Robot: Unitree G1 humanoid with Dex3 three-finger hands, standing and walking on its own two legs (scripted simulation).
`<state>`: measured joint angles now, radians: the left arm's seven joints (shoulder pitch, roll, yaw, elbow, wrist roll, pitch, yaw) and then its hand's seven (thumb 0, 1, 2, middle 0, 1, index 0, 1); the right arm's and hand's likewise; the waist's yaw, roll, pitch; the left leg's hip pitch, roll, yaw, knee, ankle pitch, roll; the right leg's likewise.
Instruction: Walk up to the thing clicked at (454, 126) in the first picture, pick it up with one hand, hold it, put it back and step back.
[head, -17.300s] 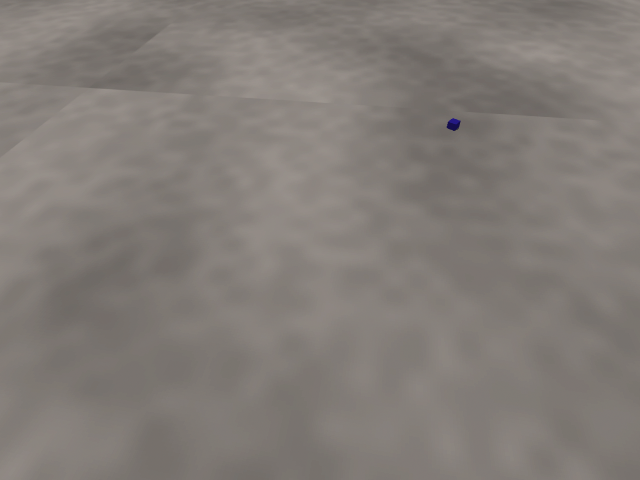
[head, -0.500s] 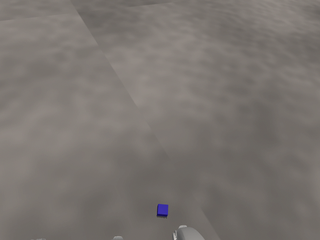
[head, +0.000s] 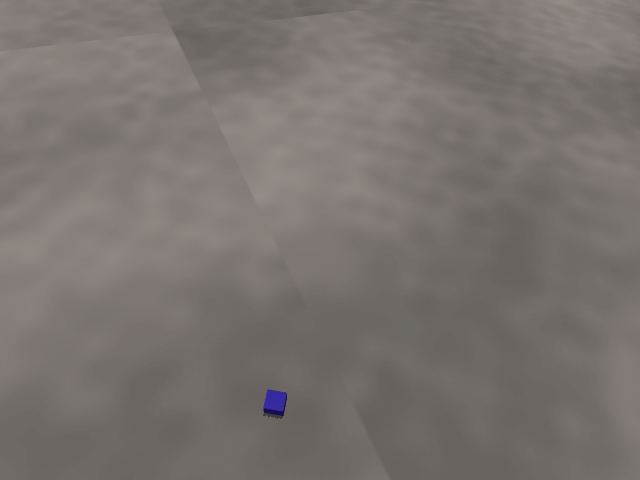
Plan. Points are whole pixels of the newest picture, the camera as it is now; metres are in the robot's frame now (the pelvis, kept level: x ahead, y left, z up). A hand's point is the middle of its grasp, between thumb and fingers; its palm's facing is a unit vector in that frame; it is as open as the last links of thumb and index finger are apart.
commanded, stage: walk up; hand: left
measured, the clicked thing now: (275, 402) +0.46 +0.12 -0.71
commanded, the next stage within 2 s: none
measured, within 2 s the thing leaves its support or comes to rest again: neither
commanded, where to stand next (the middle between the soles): +0.08 -0.06 m, yaw +1 degrees
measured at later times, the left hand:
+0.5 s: hand out of the picture -0.01 +0.14 -0.11, palm faces +0.02 -0.89 -0.46, open 7.4 cm
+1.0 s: hand out of the picture +0.06 +0.18 -0.13, palm faces +0.00 -0.92 -0.40, open 7.4 cm
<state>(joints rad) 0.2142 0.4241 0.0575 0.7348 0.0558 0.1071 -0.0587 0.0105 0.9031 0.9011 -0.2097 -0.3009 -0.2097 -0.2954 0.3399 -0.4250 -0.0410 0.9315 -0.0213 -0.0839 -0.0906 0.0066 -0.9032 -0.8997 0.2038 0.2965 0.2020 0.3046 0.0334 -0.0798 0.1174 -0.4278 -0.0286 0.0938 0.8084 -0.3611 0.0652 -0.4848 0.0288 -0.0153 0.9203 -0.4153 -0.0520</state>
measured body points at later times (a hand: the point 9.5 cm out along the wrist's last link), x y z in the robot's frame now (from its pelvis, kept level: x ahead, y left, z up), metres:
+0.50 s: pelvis -0.01 -0.14 +0.02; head +0.02 -0.17 +0.47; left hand -0.01 +0.19 -0.08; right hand +0.08 -0.47 -0.11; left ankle +0.03 +0.02 -0.65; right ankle +0.00 -0.26 -0.70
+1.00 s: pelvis +0.00 -0.09 +0.02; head +0.02 -0.09 +0.47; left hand +0.06 +0.23 -0.10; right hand +0.12 -0.39 -0.10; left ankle +0.02 +0.03 -0.70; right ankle +0.02 -0.23 -0.70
